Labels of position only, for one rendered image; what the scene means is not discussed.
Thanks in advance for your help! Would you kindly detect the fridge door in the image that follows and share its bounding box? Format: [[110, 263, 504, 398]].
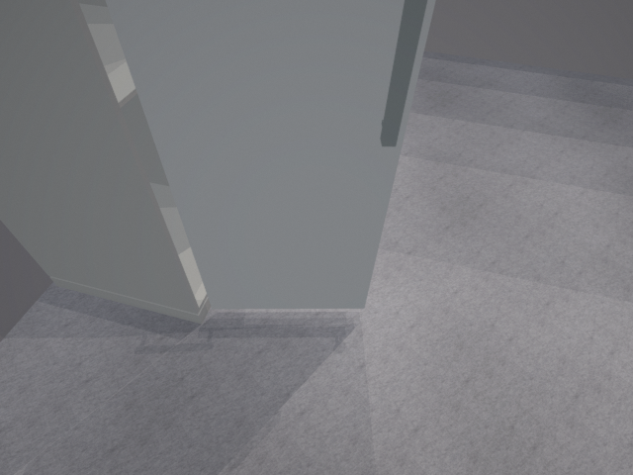
[[106, 0, 436, 309]]

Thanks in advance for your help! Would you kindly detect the handle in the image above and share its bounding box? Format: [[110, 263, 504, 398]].
[[380, 0, 427, 146]]

